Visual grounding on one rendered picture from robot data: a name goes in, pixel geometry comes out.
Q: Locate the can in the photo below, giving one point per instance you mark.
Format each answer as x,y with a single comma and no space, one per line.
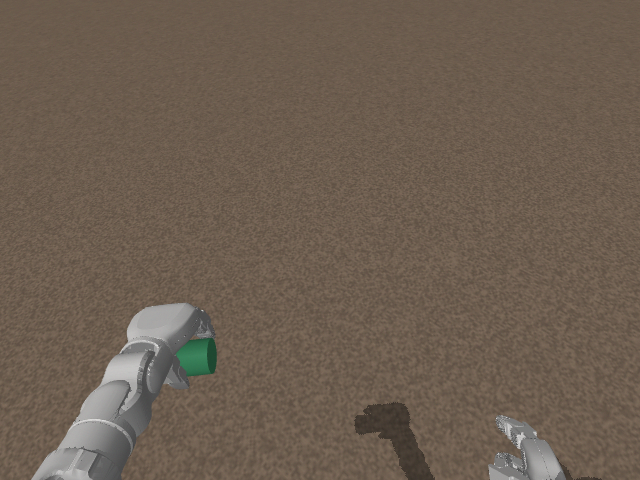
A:
198,357

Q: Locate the left robot hand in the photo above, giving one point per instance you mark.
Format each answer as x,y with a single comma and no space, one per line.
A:
173,324

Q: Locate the left robot arm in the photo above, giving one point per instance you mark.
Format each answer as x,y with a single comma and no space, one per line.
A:
103,436

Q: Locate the right robot hand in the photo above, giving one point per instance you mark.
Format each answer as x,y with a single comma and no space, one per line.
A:
538,459

